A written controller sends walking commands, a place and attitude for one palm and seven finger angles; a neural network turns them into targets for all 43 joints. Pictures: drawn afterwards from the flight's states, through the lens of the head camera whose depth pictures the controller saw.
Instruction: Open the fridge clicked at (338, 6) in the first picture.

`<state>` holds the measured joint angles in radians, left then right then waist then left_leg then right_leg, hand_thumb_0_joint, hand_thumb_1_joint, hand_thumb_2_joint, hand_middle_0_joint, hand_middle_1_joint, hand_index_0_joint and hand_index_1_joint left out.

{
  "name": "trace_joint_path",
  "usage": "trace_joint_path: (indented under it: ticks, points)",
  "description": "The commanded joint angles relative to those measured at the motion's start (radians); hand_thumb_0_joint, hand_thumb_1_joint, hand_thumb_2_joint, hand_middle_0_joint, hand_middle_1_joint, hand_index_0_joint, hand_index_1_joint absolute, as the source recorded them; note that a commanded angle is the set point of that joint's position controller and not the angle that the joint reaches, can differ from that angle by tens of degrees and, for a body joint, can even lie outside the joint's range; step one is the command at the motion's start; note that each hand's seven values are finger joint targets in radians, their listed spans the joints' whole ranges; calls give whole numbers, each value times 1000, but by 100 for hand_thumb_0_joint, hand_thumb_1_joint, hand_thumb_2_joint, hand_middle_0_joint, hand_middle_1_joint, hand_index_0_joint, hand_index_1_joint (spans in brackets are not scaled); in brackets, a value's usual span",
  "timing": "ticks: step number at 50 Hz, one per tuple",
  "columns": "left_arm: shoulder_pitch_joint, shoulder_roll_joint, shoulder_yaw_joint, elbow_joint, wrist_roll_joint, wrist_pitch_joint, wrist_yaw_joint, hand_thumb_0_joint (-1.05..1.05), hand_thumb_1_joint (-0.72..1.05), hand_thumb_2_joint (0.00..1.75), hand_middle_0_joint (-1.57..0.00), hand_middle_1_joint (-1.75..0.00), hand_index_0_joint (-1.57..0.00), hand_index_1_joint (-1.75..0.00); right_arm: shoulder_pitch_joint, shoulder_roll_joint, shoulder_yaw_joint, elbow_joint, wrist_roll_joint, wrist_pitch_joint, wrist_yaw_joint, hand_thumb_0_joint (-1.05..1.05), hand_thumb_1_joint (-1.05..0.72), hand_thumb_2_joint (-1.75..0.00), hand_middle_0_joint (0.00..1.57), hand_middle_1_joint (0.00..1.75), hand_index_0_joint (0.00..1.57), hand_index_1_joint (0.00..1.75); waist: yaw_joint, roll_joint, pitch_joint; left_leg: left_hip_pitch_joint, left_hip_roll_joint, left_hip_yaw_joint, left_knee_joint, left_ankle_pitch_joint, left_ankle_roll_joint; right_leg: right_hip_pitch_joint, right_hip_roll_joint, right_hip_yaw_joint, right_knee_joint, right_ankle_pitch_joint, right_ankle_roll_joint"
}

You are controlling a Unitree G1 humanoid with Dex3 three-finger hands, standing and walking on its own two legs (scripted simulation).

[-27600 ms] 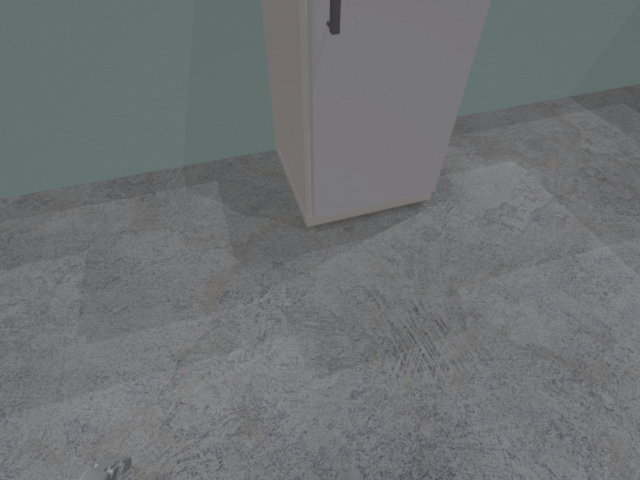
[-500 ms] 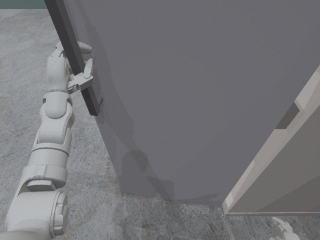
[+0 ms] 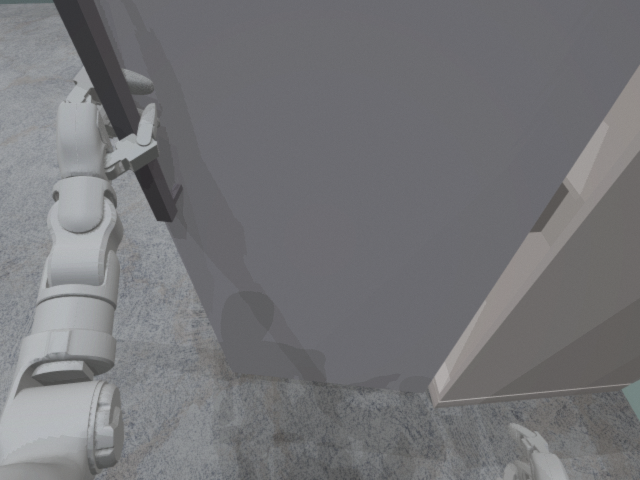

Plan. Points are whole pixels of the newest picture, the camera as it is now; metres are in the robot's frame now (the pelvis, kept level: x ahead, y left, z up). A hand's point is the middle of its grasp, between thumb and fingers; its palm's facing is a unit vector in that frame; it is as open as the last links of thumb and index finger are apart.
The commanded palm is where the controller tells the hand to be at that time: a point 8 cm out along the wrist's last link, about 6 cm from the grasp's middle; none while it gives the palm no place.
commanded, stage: stop walking and hold the door back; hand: left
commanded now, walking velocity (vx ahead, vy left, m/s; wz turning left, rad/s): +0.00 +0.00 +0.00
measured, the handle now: (127, 93) +0.47 +0.21 +0.25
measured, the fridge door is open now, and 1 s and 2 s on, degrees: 79 77 76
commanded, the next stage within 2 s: loosen the grip on the handle in 0.30 s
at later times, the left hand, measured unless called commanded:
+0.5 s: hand (139, 138) +0.43 +0.20 +0.21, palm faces +0.17 -0.96 -0.22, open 6.2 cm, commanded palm +0.38 +0.25 +0.20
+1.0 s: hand (144, 143) +0.44 +0.20 +0.20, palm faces +0.25 -0.95 -0.20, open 14.2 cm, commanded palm +0.41 +0.25 +0.21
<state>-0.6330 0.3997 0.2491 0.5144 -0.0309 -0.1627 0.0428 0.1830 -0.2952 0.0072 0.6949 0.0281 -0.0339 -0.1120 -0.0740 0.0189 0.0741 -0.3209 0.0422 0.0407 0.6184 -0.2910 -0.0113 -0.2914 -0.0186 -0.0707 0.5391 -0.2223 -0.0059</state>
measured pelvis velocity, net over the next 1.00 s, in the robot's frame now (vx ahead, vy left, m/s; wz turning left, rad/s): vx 0.04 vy -0.01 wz -0.02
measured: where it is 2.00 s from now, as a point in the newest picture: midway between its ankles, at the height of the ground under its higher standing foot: outside the picture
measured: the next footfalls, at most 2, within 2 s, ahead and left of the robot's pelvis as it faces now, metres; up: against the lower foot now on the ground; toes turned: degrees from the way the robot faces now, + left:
left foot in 0.02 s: +0.08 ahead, +0.12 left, +0.00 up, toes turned +3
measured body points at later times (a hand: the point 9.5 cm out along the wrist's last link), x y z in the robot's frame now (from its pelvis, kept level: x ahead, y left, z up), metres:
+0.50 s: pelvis +0.00 +0.01 +0.01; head +0.02 +0.01 +0.46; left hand +0.41 +0.25 +0.23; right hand +0.13 -0.23 -0.10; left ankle +0.04 +0.12 -0.73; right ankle +0.04 -0.12 -0.73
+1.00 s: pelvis +0.04 -0.01 +0.01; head +0.07 -0.02 +0.46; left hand +0.42 +0.25 +0.21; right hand +0.13 -0.29 -0.11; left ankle +0.04 +0.12 -0.73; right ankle +0.04 -0.12 -0.73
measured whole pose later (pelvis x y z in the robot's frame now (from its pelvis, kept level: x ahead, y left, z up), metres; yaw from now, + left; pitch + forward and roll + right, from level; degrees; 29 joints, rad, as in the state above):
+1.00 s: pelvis +0.04 -0.01 +0.01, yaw -1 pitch +2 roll +0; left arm -0.47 0.37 0.29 0.38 -0.04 -0.18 0.02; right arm 0.28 -0.27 -0.05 0.76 0.01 -0.09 -0.05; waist -0.02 0.02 0.02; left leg -0.26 0.05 0.06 0.49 -0.26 -0.01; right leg -0.26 0.00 -0.05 0.48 -0.25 -0.01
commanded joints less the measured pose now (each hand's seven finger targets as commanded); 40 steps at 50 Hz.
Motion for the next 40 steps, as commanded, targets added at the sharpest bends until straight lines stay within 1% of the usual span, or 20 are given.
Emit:
trace_joint_path:
  ticks: [1,3,4,7,9,13,19,20,21,22,23,24,25,26,29,32,35,38,39,40]
  points:
    - [-264,275,114,-242,-16,-67,34,0,90,90,-45,-140,-45,-140,-37,-103,-37,-141,2,-35,4,0,-90,-90,20,30,20,30,91,33,-310,149,119,-108,-219,327,43,113,-65,72,-73,50,7]
    - [-292,272,109,-239,-12,-73,34,0,90,90,-45,-140,-45,-140,-55,-92,-27,-153,0,-30,9,0,-90,-90,20,30,20,30,90,166,-281,57,209,-228,-279,262,94,118,-5,48,9,-35,31]
    - [-306,248,86,-259,-8,-78,33,0,90,90,-45,-140,-45,-140,-50,-85,-29,-156,-2,-31,10,0,-90,-90,20,30,20,30,92,165,-273,22,219,-235,-281,262,101,140,-4,49,28,-45,29]
    - [-245,200,51,-343,-8,-77,32,0,90,90,-45,-140,-45,-140,-44,-79,-35,-175,-2,-33,15,0,-90,-90,20,30,20,30,91,108,-355,118,161,-126,-174,392,61,177,-26,66,-43,123,21]
    - [-230,211,60,-318,-9,-63,34,0,90,90,-45,-140,-45,-140,-39,-77,-34,-171,-1,-30,16,0,-90,-90,20,30,20,30,89,70,-347,71,123,-80,-167,251,34,189,-46,88,-65,125,18]
    - [-247,223,60,-300,-16,-55,40,0,90,90,-45,-140,-45,-140,-30,-72,-33,-152,-3,-31,8,0,-90,-90,20,30,20,30,81,-50,-341,103,78,-43,-122,167,21,139,-97,145,-129,133,4]
    - [-230,208,52,-273,-20,-61,39,0,90,90,-45,-140,-45,-140,-41,-67,-25,-138,-3,-27,3,0,-90,-90,20,30,20,30,83,-59,-323,113,86,-59,-152,190,29,124,-80,120,-130,114,13]
    - [-995,752,389,-429,107,-104,83,0,90,90,-45,-140,-45,-140,53,-14,4,-189,13,-59,19,0,-90,-90,20,30,20,30,75,183,-239,123,20,-10,-286,-82,16,113,-30,81,-88,-190,19]
    - [-705,339,113,-50,143,-2,-17,0,78,84,-45,-140,-45,-140,60,-32,-74,-98,-56,-102,42,0,-90,-90,20,30,20,30,17,-24,-435,155,-15,-7,-248,146,4,73,25,32,-93,64,-43]
    - [-561,203,72,-72,43,-2,-33,0,66,78,-45,-140,-45,-140,122,-64,-73,-111,-20,-120,41,0,-90,-90,20,30,20,30,2,-138,-405,177,11,-43,-244,173,15,63,52,16,-110,57,-29]
    - [-573,294,168,-78,8,-27,-43,0,54,73,-45,-140,-45,-140,113,-91,-70,-97,-32,-142,40,0,-90,-90,20,30,20,30,11,-150,-373,195,14,-49,-259,101,23,64,56,35,-140,23,-22]
    - [-522,276,155,-87,-19,-44,-52,0,42,67,-45,-140,-45,-140,81,-81,-59,-106,-31,-151,44,0,-90,-90,20,30,20,30,43,-111,-353,171,1,-49,-270,52,29,89,51,47,-154,-24,-26]
    - [-497,249,129,-104,-18,-63,-56,0,30,61,-45,-140,-45,-140,68,-74,-53,-112,-34,-159,47,0,-90,-90,20,30,20,30,59,10,-332,182,1,-38,-273,57,21,92,43,62,-156,-16,-40]
    - [-513,175,44,-132,-11,-80,-54,0,17,55,-45,-140,-45,-140,59,-68,-46,-110,-31,-164,59,0,-90,-90,20,30,20,30,53,93,-288,171,-7,-38,-264,13,19,60,34,67,-152,-41,-43]
    - [-352,208,69,-83,31,-106,-22,0,-19,37,-45,-140,-45,-140,74,-89,-61,-110,-30,-157,81,0,-90,-90,20,30,20,30,72,30,-226,80,-16,-27,-256,-35,28,62,28,69,-160,-89,-41]
    - [-286,219,85,-146,19,-102,-28,0,-55,20,-42,-137,-42,-137,71,-99,-73,-128,-25,-140,85,0,-90,-90,20,30,20,30,72,-50,-278,84,-21,0,-228,48,41,102,22,76,-160,-56,-31]
    - [-204,254,133,-196,-6,-81,-44,0,-55,20,-38,-132,-38,-132,70,-106,-83,-126,-20,-117,80,0,-90,-90,20,30,20,30,83,-62,-303,83,-27,14,-208,113,41,146,15,87,-147,18,-27]
    - [-226,225,115,-290,-25,-67,-44,0,-55,20,-34,-127,-34,-127,59,-102,-88,-118,-15,-105,74,0,-90,-90,20,30,20,30,67,-32,-301,101,-29,20,-186,153,41,132,15,87,-135,83,-20]
    - [-231,257,148,-306,-29,-68,-36,0,-55,20,-33,-125,-33,-125,63,-106,-93,-106,-17,-102,69,0,-90,-90,20,30,20,30,67,-37,-321,101,-31,21,-173,163,41,141,13,95,-131,101,-16]
    - [-426,312,147,-380,-20,-83,-21,0,-55,20,-32,-123,-32,-123,56,-108,-83,-91,-19,-102,59,0,-90,-90,20,30,20,30,34,3,-335,121,-32,17,-168,166,46,124,16,95,-133,98,-11]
